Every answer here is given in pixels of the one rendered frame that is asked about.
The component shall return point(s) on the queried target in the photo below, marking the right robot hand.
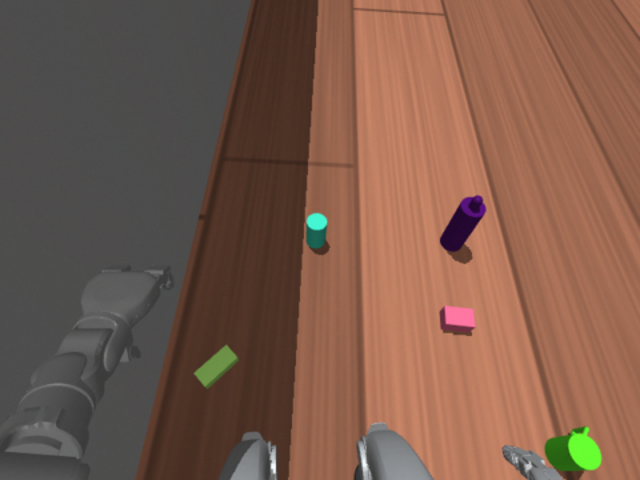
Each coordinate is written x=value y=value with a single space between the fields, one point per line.
x=530 y=465

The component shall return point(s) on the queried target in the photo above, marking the left robot hand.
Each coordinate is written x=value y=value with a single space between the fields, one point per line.
x=130 y=295

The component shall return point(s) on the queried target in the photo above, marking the left robot arm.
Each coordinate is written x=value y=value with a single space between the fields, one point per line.
x=46 y=437

